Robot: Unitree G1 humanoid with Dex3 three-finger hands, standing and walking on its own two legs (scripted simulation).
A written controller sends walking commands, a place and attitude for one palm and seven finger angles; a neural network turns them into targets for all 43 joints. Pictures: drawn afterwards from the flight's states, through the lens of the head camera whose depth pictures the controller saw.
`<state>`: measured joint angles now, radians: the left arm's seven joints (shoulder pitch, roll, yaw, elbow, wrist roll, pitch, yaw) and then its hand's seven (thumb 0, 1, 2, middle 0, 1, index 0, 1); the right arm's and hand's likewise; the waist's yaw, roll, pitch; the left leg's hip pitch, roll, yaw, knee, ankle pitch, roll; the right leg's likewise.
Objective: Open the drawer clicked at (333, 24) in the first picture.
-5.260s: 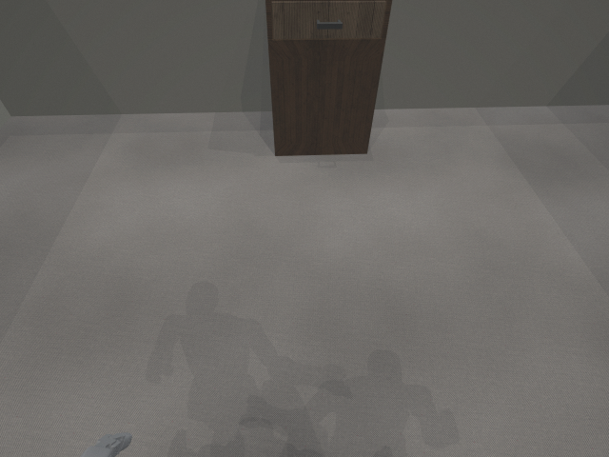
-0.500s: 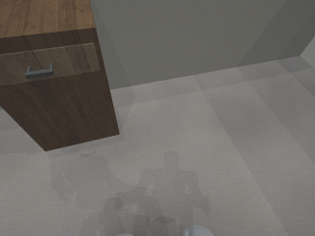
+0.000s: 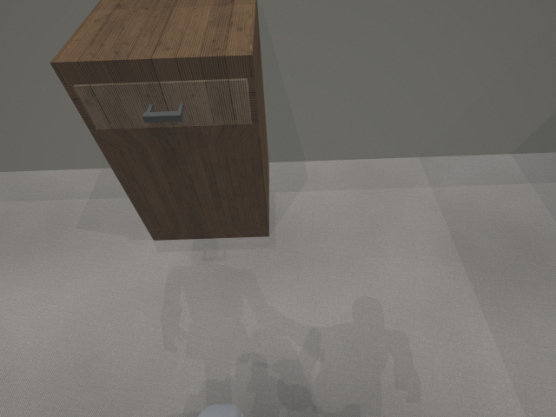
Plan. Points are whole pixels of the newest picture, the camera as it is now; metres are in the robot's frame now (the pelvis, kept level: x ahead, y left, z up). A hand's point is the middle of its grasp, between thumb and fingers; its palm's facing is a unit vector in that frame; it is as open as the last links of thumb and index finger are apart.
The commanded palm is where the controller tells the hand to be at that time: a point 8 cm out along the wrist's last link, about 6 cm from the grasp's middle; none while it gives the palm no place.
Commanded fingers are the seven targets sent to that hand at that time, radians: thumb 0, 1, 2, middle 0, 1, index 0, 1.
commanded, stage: take the last steps up to it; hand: left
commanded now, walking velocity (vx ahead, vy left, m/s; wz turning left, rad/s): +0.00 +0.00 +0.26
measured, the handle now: (164, 112) +0.85 +0.38 -0.08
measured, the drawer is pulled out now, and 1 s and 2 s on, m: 0.00 0.00 0.00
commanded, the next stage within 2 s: come to a stop and stand still in 1.32 s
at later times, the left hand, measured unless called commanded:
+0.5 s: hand out of the picture +0.08 +0.22 -0.16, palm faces +0.08 -0.97 -0.22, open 7.4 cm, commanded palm none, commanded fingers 0.00 0.90 0.90 -0.20 -0.30 -0.20 -0.30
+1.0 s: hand out of the picture +0.08 +0.22 -0.18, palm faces +0.23 -0.96 -0.12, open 7.4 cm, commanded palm none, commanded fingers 0.00 0.90 0.90 -0.20 -0.30 -0.20 -0.30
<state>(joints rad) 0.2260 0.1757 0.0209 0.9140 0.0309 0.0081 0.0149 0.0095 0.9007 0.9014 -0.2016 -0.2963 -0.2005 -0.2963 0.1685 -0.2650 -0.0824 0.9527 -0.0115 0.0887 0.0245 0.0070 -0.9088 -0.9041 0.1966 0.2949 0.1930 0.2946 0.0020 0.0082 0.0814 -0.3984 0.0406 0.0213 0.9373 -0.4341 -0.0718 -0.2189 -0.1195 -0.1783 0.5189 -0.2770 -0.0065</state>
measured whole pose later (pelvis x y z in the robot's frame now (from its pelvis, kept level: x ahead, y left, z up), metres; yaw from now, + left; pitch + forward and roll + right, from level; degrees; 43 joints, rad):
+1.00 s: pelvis +0.18 +0.08 -0.01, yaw +7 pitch -1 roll -2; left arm 0.43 0.13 0.03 1.15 0.03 -0.05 0.00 0.01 0.91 0.90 -0.20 -0.30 -0.20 -0.30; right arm 0.18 -0.17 -0.05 1.02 -0.02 -0.02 0.04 0.01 -0.91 -0.90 0.20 0.29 0.19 0.29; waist 0.06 -0.01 0.05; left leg -0.37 0.09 0.12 0.57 -0.21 0.00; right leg -0.04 -0.08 -0.17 0.45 -0.38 0.06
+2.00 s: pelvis +0.32 +0.13 -0.01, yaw +7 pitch -1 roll +0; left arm 0.20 0.22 0.04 0.98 0.03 0.03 0.05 0.01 0.91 0.90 -0.20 -0.30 -0.20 -0.30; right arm 0.16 -0.25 -0.06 0.90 0.00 0.02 0.00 0.00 -0.91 -0.90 0.20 0.29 0.19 0.29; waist 0.01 0.01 0.04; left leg -0.22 0.03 0.04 0.58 -0.34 -0.03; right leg -0.37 -0.11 -0.13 0.56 -0.16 0.02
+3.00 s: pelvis +0.26 +0.17 +0.00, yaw +6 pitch -2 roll +1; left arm 0.37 0.11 0.00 1.08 0.02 0.00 0.02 0.01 0.91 0.90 -0.20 -0.30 -0.19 -0.30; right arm 0.32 -0.15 0.00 1.04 -0.02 0.00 -0.02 0.01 -0.91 -0.90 0.20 0.30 0.20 0.30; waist 0.00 0.01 -0.01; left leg -0.24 -0.05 0.09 0.46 -0.19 0.07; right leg -0.30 0.00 -0.03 0.47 -0.14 -0.02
